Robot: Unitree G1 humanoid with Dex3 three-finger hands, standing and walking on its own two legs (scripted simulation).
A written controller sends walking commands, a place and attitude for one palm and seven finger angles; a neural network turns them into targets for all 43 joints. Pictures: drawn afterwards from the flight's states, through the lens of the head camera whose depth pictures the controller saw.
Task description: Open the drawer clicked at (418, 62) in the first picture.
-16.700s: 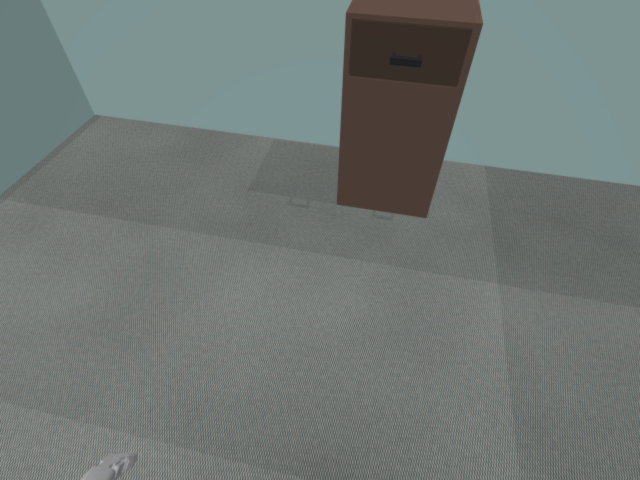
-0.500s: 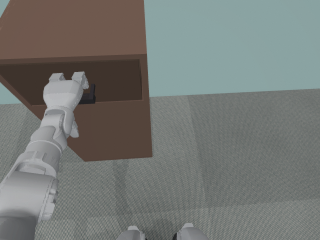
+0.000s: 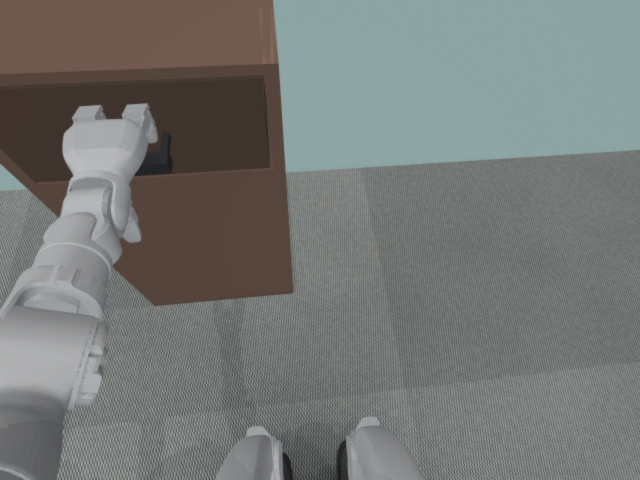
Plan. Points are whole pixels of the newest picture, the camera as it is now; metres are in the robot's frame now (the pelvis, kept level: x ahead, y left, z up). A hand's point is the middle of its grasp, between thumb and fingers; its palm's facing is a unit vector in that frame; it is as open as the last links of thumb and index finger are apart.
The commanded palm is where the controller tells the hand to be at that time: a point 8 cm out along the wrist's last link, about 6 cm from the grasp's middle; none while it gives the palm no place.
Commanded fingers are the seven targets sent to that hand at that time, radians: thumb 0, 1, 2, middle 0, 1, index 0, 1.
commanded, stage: lower the fingers behind the handle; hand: left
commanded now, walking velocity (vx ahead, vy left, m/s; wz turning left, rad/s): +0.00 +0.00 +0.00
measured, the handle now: (134, 152) +0.55 +0.23 +0.02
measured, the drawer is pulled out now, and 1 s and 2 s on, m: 0.00 0.00 0.00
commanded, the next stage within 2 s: lift the fingers back up to retry in 0.20 s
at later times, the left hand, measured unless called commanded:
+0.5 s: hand (123, 176) +0.50 +0.24 +0.03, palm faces -0.07 +0.00 -1.00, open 13.8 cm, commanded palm +0.49 +0.23 +0.07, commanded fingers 0.00 -0.50 0.30 -0.30 -1.20 -0.30 -1.20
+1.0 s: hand (115, 161) +0.51 +0.24 +0.05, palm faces -0.06 -0.08 -1.00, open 13.5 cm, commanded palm +0.49 +0.23 +0.12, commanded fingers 0.00 -0.50 0.30 -0.30 -1.20 -0.30 -1.20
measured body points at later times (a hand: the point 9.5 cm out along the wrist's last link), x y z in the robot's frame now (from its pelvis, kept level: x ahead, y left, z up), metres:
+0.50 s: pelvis -0.01 +0.01 +0.00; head +0.12 +0.00 +0.43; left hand +0.50 +0.23 +0.08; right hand +0.00 -0.27 -0.12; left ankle +0.02 +0.08 -0.66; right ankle +0.04 -0.11 -0.66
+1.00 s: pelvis +0.05 +0.01 +0.04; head +0.16 +0.01 +0.48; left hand +0.50 +0.24 +0.11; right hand +0.08 -0.27 -0.09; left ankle +0.02 +0.08 -0.66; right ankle +0.04 -0.11 -0.66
